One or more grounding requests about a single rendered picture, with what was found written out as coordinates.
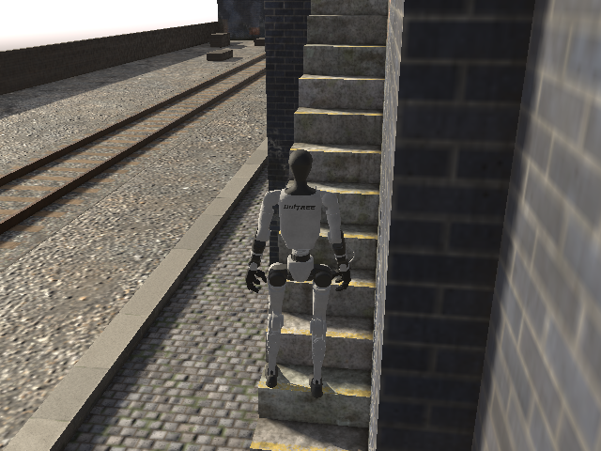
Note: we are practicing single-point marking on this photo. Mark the stairs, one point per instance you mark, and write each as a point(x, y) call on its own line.
point(339, 121)

